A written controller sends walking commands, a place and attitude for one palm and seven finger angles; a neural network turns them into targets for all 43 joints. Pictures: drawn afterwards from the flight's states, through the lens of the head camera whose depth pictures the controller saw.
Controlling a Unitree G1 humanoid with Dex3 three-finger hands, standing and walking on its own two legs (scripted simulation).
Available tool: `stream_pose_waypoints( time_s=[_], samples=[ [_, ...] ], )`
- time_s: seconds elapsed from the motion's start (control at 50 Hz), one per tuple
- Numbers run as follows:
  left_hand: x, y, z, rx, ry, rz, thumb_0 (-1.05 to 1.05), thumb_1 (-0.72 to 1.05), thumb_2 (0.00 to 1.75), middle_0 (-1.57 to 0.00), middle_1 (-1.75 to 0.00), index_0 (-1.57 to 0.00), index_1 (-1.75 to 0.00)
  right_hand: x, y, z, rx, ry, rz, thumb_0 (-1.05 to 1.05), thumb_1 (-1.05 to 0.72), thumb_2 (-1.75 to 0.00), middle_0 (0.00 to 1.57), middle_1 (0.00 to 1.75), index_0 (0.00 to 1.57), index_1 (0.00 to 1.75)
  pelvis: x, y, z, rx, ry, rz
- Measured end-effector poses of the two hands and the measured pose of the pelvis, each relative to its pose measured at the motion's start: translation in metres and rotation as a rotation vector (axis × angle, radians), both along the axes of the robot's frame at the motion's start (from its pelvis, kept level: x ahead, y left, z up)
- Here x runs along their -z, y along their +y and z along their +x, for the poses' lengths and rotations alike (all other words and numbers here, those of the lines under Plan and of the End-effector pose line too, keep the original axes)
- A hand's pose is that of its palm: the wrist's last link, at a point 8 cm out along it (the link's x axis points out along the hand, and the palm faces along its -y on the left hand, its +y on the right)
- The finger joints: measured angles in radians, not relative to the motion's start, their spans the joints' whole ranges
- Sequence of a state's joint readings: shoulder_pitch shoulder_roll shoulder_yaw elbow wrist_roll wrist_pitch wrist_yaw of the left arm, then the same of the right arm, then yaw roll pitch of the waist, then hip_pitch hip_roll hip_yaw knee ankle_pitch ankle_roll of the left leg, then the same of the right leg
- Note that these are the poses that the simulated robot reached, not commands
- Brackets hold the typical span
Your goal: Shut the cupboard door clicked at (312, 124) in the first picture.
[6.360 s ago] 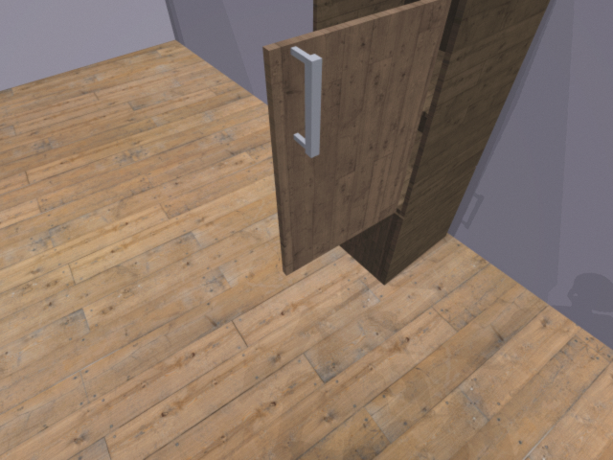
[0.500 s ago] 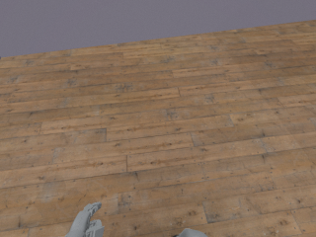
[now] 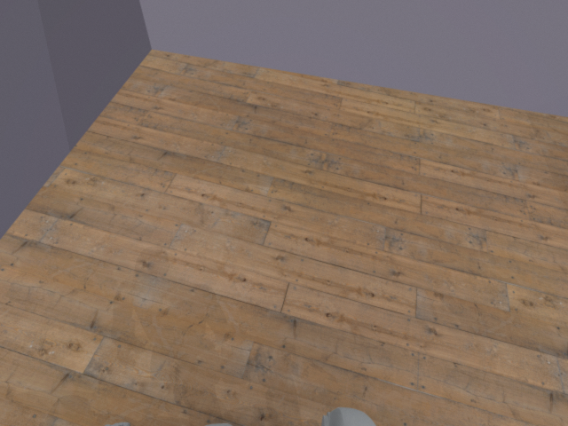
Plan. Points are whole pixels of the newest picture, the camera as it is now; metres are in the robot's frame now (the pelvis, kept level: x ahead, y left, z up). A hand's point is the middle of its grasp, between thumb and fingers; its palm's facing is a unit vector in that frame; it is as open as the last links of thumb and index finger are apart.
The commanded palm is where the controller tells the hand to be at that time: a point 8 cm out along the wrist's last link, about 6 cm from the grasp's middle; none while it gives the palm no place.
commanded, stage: walk to a spot facing it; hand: left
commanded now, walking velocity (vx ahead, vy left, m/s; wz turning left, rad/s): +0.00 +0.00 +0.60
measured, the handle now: out of the picture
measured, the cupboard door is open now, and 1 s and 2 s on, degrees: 86 86 86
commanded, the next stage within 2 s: none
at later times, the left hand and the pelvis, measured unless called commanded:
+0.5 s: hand out of the picture +0.00 +0.13 -0.15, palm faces +0.35 -0.90 -0.27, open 7.3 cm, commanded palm none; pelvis +0.02 -0.07 +0.01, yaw +21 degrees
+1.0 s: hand out of the picture +0.02 +0.14 -0.15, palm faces +0.58 -0.76 -0.31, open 7.4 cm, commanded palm none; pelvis +0.05 -0.09 -0.01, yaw +38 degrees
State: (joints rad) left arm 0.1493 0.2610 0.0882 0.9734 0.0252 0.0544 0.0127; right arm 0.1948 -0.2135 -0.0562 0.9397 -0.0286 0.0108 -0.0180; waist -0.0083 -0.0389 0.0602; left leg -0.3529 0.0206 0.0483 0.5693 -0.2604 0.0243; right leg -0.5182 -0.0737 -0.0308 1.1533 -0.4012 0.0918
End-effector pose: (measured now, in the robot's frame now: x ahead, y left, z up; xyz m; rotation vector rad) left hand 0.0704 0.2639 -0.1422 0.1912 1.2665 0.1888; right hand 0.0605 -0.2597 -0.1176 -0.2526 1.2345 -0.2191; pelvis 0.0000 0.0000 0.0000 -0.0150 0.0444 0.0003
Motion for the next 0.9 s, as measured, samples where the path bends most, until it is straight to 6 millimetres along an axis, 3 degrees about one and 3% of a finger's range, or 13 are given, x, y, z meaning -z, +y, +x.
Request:
stream_pose_waypoints(
  time_s=[0.1,0.22,0.38,0.48,0.64,0.76,0.9],
  samples=[
    [-0.017,-0.007,-0.009,-0.048,-0.004,0.041,0.00,0.91,0.90,-0.20,-0.30,-0.20,-0.30,0.010,-0.005,0.017,-0.057,0.022,0.053,0.00,-0.91,-0.90,0.20,0.30,0.20,0.30,-0.004,-0.015,0.004,-0.056,0.000,0.003],
    [-0.023,-0.037,-0.017,-0.100,-0.058,0.089,0.00,0.91,0.90,-0.20,-0.30,-0.20,-0.30,0.037,-0.028,0.041,-0.113,0.042,0.115,0.00,-0.90,-0.90,0.20,0.30,0.21,0.30,0.007,-0.048,0.006,-0.141,-0.004,0.028],
    [-0.032,-0.084,-0.055,-0.217,-0.011,0.039,0.00,0.91,0.90,-0.20,-0.30,-0.20,-0.30,0.023,-0.038,0.091,-0.227,0.051,0.123,0.01,-0.91,-0.90,0.20,0.30,0.20,0.30,-0.009,-0.066,0.015,-0.266,-0.012,0.072],
    [-0.025,-0.089,-0.084,-0.316,0.011,0.022,0.00,0.93,0.90,-0.21,-0.30,-0.21,-0.30,0.015,-0.022,0.128,-0.335,0.035,0.110,0.01,-0.91,-0.90,0.20,0.30,0.20,0.30,-0.009,-0.067,0.020,-0.341,-0.009,0.077],
    [0.007,-0.072,-0.138,-0.469,0.080,-0.012,0.00,0.91,0.90,-0.20,-0.30,-0.20,-0.30,0.012,0.034,0.184,-0.512,-0.090,0.082,0.00,-0.91,-0.90,0.20,0.30,0.20,0.30,0.012,-0.050,0.020,-0.451,-0.016,0.053],
    [-0.004,-0.059,-0.128,-0.523,0.026,0.013,0.01,0.91,0.90,-0.20,-0.30,-0.20,-0.30,0.005,0.041,0.179,-0.565,-0.065,0.069,0.00,-0.91,-0.90,0.20,0.30,0.20,0.30,0.002,-0.053,0.023,-0.509,-0.026,0.037],
    [-0.023,-0.065,-0.095,-0.543,-0.082,0.066,0.00,0.91,0.90,-0.20,-0.30,-0.20,-0.30,0.020,0.022,0.174,-0.589,0.024,0.094,0.00,-0.90,-0.90,0.20,0.30,0.21,0.30,0.001,-0.071,0.036,-0.585,-0.023,0.032]
  ],
)
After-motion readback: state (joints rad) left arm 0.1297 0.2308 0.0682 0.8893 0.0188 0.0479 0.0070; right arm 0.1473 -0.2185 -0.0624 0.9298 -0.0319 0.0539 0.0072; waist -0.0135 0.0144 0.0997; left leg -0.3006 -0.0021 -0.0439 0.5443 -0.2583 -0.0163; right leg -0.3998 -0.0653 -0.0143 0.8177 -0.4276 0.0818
